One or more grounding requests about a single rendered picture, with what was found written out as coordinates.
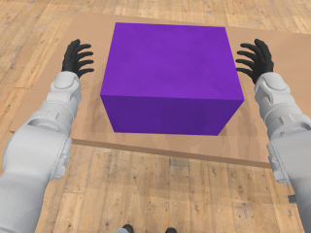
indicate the carton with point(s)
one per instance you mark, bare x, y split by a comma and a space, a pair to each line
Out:
170, 79

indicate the robot right forearm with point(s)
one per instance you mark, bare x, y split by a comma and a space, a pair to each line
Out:
277, 107

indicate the robot left forearm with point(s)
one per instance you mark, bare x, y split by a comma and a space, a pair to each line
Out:
58, 111

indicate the table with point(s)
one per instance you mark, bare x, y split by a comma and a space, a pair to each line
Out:
244, 138

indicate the left robot hand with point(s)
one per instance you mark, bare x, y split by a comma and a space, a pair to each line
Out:
71, 59

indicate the right robot hand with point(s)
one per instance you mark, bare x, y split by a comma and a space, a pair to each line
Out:
262, 60

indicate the left robot upper arm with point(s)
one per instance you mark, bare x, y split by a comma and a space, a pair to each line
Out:
37, 156

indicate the right robot upper arm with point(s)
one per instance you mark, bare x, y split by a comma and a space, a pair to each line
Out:
290, 161

